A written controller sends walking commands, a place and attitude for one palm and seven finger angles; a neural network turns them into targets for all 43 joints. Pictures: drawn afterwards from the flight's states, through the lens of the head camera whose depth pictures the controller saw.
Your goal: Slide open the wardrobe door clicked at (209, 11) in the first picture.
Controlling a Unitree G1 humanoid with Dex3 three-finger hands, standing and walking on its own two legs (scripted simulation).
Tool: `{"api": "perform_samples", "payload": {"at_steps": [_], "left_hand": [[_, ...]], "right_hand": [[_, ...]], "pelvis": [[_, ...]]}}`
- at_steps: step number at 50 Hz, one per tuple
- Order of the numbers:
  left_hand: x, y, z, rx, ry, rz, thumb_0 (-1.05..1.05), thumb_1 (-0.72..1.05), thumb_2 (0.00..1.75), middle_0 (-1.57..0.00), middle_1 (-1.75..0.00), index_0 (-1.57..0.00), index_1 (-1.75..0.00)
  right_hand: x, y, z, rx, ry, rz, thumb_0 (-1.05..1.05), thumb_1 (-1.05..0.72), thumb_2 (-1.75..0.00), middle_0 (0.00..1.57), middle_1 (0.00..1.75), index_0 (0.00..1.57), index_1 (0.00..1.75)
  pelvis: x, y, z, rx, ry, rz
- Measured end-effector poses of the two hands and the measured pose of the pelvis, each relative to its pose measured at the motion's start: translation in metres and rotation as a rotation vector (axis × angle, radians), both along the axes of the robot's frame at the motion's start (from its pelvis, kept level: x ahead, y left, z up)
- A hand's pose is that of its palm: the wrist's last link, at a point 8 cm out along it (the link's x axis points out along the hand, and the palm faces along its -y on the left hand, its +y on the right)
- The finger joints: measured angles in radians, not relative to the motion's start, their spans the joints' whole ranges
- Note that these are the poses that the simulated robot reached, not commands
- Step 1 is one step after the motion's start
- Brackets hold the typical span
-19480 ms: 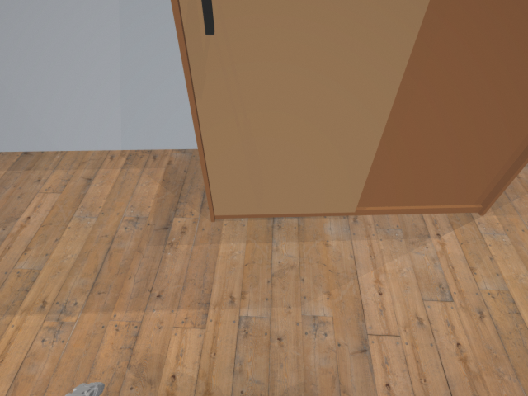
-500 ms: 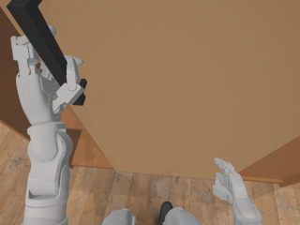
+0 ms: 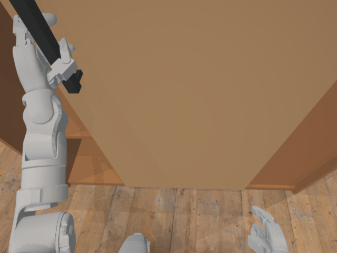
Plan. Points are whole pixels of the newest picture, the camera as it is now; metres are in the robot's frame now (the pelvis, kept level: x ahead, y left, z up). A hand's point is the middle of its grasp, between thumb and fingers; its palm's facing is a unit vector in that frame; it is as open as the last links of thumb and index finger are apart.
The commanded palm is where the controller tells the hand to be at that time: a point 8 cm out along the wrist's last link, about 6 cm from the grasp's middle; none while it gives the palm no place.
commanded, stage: step sideways, sliding the door along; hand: left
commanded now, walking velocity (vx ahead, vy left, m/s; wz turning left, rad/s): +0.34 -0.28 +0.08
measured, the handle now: (55, 43) +0.44 +0.26 +0.24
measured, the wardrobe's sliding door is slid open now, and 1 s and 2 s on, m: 0.36 0.51 0.51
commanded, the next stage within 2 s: stop walking and hold the door there in 1.10 s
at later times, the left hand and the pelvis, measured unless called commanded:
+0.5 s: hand (112, 59) +0.41 +0.14 +0.23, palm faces +0.48 -0.87 -0.09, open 6.8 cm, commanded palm +0.38 +0.11 +0.22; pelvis +0.02 -0.12 -0.01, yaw +6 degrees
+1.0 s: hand (150, 58) +0.42 +0.07 +0.23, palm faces +0.62 -0.78 -0.08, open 7.2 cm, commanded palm +0.38 +0.04 +0.21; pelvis +0.05 -0.24 +0.00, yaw +6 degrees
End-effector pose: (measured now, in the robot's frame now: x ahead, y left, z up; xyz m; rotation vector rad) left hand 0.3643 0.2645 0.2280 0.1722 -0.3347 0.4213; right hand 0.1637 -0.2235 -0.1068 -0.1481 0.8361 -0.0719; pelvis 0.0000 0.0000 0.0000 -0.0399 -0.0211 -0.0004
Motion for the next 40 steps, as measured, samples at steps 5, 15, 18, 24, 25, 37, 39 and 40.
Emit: {"api": "perform_samples", "payload": {"at_steps": [5, 15, 18, 24, 25, 37, 39, 40], "left_hand": [[-0.001, -0.013, 0.000, -0.027, -0.004, -0.033, -0.03, 0.72, 0.81, -0.45, -1.40, -0.17, -1.29], [0.000, -0.045, 0.001, -0.033, 0.020, -0.038, -0.03, 0.74, 0.80, -0.45, -1.40, -0.15, -1.29], [0.000, -0.057, 0.001, -0.023, 0.024, -0.014, -0.03, 0.74, 0.81, -0.45, -1.40, -0.14, -1.29], [0.002, -0.082, 0.000, -0.002, 0.005, 0.064, -0.04, 0.71, 0.84, -0.45, -1.40, -0.12, -1.28], [0.002, -0.086, 0.000, -0.005, 0.001, 0.063, -0.04, 0.71, 0.84, -0.45, -1.40, -0.12, -1.29], [0.004, -0.132, -0.001, -0.014, -0.019, 0.007, -0.03, 0.73, 0.81, -0.45, -1.40, -0.11, -1.25], [0.004, -0.141, -0.001, -0.009, -0.017, 0.016, -0.03, 0.73, 0.81, -0.45, -1.40, -0.11, -1.26], [0.004, -0.146, -0.001, -0.004, -0.016, 0.024, -0.04, 0.73, 0.82, -0.45, -1.40, -0.11, -1.26]], "right_hand": [[0.005, -0.032, 0.005, -0.110, 0.008, 0.010, 0.01, -0.90, -0.90, 0.20, 0.30, 0.20, 0.30], [0.013, -0.043, 0.021, -0.031, 0.042, 0.108, 0.01, -0.90, -0.90, 0.20, 0.30, 0.20, 0.30], [0.023, -0.051, 0.015, 0.003, 0.031, 0.140, 0.01, -0.90, -0.90, 0.20, 0.30, 0.21, 0.30], [0.054, -0.086, -0.007, 0.027, -0.014, 0.139, 0.01, -0.90, -0.90, 0.20, 0.30, 0.21, 0.30], [0.057, -0.093, -0.007, 0.011, -0.014, 0.126, 0.01, -0.90, -0.90, 0.20, 0.30, 0.21, 0.30], [0.070, -0.136, 0.024, -0.022, -0.021, 0.182, 0.01, -0.90, -0.90, 0.20, 0.30, 0.20, 0.30], [0.075, -0.143, 0.025, -0.008, -0.035, 0.193, 0.01, -0.90, -0.90, 0.20, 0.30, 0.20, 0.30], [0.078, -0.147, 0.025, 0.002, -0.043, 0.198, 0.01, -0.90, -0.90, 0.20, 0.30, 0.20, 0.30]], "pelvis": [[-0.006, -0.009, -0.006, 0.014, 0.009, 0.032], [-0.004, -0.064, 0.012, -0.033, -0.028, 0.027], [0.003, -0.086, 0.008, -0.037, -0.033, 0.032], [0.014, -0.121, -0.009, -0.006, -0.015, 0.086], [0.015, -0.122, -0.008, 0.002, -0.010, 0.097], [0.027, -0.163, 0.011, -0.032, -0.038, 0.066], [0.031, -0.176, 0.011, -0.034, -0.040, 0.063], [0.033, -0.183, 0.010, -0.035, -0.041, 0.063]]}}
